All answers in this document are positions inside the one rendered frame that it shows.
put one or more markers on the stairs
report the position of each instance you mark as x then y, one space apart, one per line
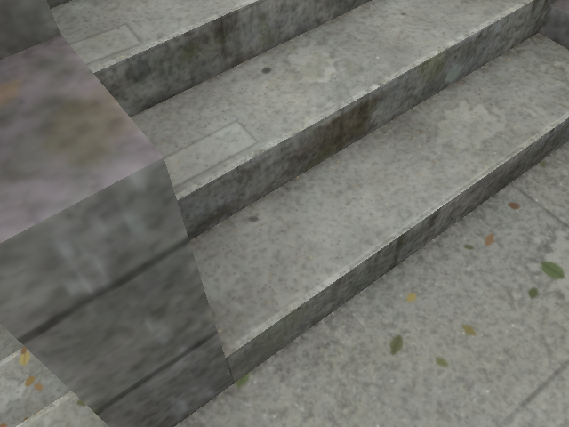
32 396
313 145

